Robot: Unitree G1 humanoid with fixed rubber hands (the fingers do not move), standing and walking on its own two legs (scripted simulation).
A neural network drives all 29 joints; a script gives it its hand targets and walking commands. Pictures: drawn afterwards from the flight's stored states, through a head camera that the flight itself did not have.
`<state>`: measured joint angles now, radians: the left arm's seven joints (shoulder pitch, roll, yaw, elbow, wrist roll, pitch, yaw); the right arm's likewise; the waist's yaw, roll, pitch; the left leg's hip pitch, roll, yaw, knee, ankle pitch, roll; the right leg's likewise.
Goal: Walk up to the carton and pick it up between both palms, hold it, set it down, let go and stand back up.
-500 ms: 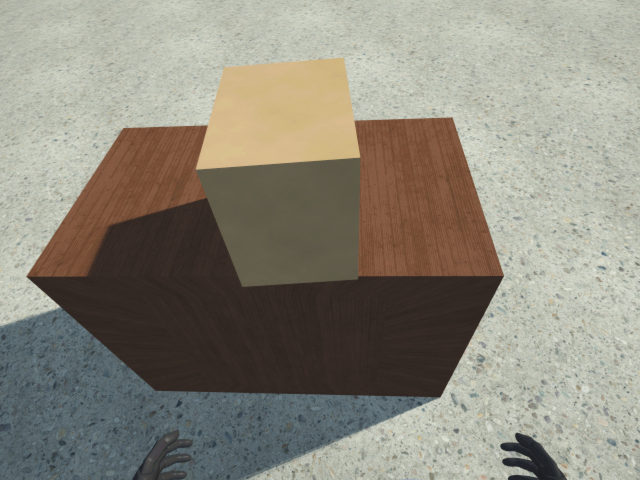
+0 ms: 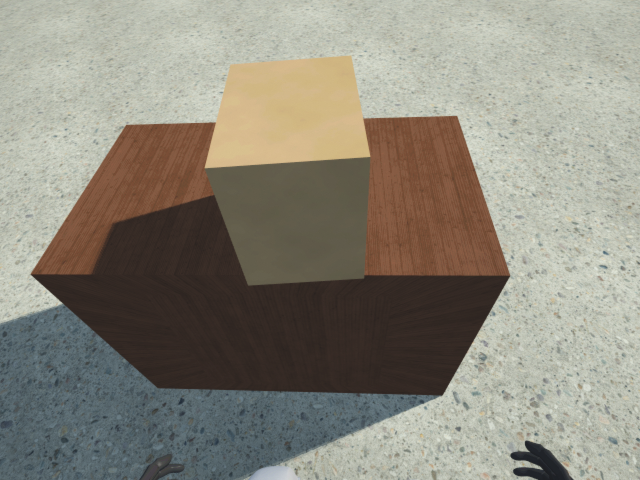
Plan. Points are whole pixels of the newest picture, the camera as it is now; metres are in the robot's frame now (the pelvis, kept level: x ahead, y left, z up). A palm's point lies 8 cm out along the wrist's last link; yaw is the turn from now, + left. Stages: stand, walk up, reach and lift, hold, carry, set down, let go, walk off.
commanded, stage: walk up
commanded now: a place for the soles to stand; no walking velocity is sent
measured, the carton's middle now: (298, 173) +0.59 +0.07 +0.03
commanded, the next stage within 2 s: none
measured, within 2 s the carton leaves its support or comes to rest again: neither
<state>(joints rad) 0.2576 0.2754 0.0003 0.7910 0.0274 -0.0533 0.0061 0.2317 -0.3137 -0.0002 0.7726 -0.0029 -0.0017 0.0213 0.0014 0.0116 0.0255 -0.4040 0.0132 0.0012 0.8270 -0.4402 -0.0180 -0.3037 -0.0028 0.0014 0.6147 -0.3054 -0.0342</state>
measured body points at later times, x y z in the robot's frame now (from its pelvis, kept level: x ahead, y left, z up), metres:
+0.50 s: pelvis +0.07 +0.15 +0.02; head +0.05 +0.20 +0.47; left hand +0.11 +0.44 -0.11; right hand +0.15 -0.14 -0.06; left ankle +0.15 +0.21 -0.72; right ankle +0.03 -0.03 -0.63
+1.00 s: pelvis +0.06 +0.18 -0.01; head +0.07 +0.20 +0.44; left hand +0.03 +0.48 -0.14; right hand +0.19 -0.11 -0.09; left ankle +0.12 +0.23 -0.70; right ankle +0.12 +0.05 -0.73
